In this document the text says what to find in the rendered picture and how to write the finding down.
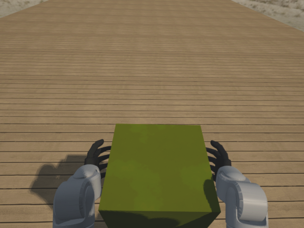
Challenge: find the robot right hand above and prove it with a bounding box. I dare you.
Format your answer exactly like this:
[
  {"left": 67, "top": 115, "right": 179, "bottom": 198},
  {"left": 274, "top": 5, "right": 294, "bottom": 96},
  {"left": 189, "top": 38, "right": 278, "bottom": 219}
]
[{"left": 206, "top": 140, "right": 231, "bottom": 182}]

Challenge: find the left robot forearm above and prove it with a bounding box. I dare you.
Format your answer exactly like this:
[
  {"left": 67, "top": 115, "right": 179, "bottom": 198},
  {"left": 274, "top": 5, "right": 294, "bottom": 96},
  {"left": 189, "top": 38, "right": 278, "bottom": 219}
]
[{"left": 53, "top": 164, "right": 102, "bottom": 228}]

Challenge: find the robot left hand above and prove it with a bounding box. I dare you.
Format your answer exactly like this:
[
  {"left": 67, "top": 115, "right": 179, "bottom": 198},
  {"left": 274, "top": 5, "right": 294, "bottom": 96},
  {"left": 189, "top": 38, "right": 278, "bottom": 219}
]
[{"left": 84, "top": 139, "right": 111, "bottom": 179}]

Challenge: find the carton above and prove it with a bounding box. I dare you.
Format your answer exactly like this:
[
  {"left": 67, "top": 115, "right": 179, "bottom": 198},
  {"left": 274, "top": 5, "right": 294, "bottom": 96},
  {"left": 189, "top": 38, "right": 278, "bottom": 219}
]
[{"left": 98, "top": 123, "right": 221, "bottom": 228}]

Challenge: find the right robot forearm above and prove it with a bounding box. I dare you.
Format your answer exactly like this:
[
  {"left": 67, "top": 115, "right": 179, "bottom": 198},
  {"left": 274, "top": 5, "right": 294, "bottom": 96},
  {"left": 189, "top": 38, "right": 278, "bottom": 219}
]
[{"left": 216, "top": 166, "right": 269, "bottom": 228}]

